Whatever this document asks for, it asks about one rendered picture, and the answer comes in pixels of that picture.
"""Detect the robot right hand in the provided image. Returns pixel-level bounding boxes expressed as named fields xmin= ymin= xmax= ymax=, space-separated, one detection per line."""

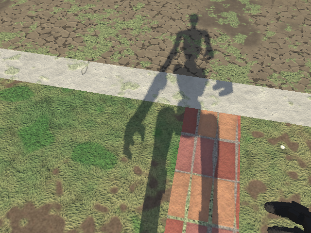
xmin=264 ymin=201 xmax=311 ymax=233

